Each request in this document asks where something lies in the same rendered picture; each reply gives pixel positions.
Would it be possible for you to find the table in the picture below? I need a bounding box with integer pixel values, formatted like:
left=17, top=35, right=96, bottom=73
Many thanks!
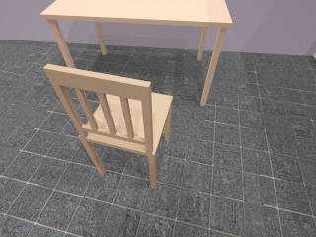
left=40, top=0, right=233, bottom=106

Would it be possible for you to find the chair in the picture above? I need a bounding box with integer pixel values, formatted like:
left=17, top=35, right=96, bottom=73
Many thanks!
left=43, top=64, right=173, bottom=190

